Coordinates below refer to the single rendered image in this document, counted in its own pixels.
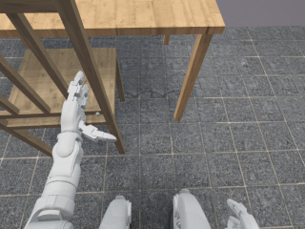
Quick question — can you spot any robot left hand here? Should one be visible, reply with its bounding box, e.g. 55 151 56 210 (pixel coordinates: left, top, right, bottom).
60 71 117 142

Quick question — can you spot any robot right hand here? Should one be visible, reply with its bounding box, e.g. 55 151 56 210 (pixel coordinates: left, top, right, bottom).
225 198 259 229

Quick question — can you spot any table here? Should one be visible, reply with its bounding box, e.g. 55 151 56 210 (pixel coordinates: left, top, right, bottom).
0 0 226 130

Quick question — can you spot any robot right thigh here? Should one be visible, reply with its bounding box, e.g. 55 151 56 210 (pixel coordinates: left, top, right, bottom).
173 193 212 229

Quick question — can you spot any left robot forearm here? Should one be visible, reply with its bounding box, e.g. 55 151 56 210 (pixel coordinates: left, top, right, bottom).
24 132 84 229

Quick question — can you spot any left robot upper arm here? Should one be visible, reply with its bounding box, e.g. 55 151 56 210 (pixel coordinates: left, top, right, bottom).
26 219 73 229

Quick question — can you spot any robot thigh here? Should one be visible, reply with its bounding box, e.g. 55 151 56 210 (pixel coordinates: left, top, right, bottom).
173 193 212 229
98 198 132 229

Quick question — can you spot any robot left thigh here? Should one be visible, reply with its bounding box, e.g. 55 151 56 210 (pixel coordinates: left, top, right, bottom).
98 198 132 229

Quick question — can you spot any chair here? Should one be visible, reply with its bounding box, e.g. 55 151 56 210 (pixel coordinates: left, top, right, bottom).
0 0 125 158

